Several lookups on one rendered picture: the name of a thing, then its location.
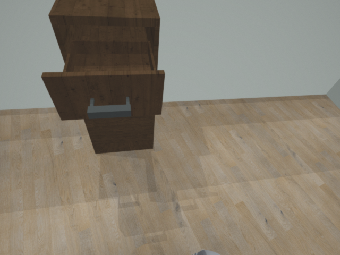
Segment handle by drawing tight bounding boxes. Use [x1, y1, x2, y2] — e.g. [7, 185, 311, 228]
[87, 97, 131, 119]

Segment drawer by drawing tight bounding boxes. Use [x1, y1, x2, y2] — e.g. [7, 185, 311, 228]
[41, 40, 165, 121]

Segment cabinet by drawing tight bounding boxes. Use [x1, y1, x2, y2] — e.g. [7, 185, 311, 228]
[48, 0, 160, 154]

